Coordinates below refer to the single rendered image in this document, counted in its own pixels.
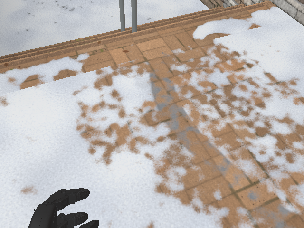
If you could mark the stairs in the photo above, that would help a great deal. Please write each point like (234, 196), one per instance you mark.
(113, 33)

